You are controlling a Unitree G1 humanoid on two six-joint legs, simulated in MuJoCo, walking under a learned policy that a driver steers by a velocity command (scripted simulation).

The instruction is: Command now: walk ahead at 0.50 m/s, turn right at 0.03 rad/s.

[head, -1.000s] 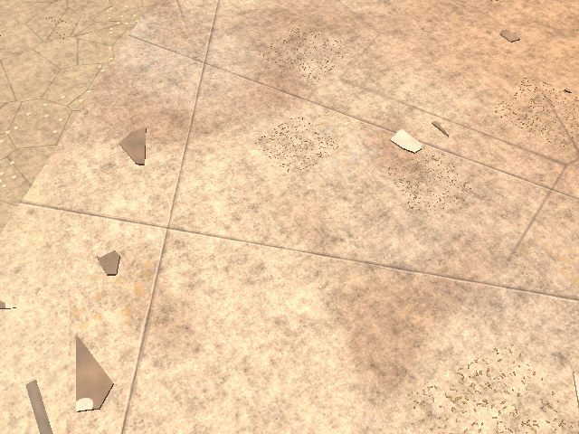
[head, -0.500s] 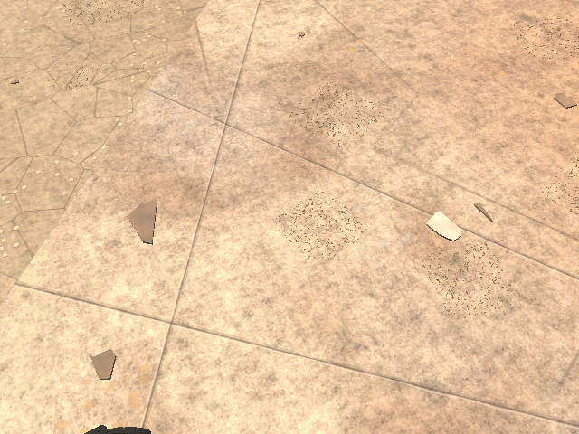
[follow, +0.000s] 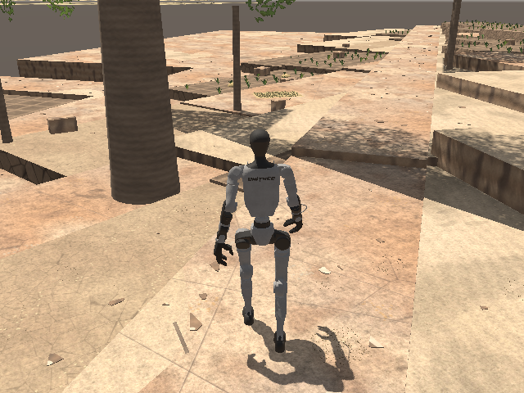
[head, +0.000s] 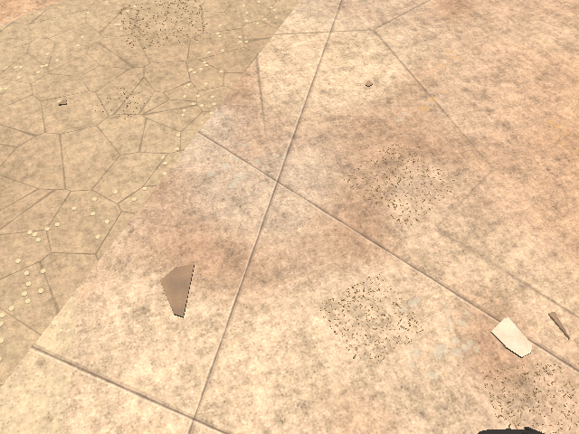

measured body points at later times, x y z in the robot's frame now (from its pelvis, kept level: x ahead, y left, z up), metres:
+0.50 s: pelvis +0.26 +0.00 +0.00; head +0.29 -0.01 +0.45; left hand +0.48 +0.18 -0.12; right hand +0.16 -0.23 -0.14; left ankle +0.12 +0.09 -0.73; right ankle +0.38 -0.11 -0.71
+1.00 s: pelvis +0.52 -0.08 +0.01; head +0.55 -0.10 +0.46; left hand +0.63 +0.19 -0.12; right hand +0.60 -0.38 -0.09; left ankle +0.73 -0.03 -0.70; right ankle +0.38 -0.09 -0.73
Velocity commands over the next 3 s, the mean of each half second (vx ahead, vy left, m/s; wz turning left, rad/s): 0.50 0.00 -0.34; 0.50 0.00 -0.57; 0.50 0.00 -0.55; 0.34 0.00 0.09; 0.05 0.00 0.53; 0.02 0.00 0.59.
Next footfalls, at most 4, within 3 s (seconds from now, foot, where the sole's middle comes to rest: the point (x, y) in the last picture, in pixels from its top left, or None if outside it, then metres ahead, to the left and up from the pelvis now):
0.56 right None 0.41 -0.10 -0.76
1.06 left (346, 313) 0.77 -0.07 -0.76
1.58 right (482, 314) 0.79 -0.42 -0.76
2.08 left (473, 240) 1.03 -0.43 -0.76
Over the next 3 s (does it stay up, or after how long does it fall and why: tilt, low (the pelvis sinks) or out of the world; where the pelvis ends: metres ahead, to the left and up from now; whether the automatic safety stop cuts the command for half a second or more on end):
stays up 0.89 -0.45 0.01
